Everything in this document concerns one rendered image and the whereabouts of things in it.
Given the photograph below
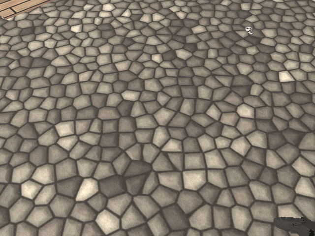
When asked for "robot right hand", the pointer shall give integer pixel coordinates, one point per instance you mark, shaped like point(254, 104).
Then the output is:
point(301, 226)

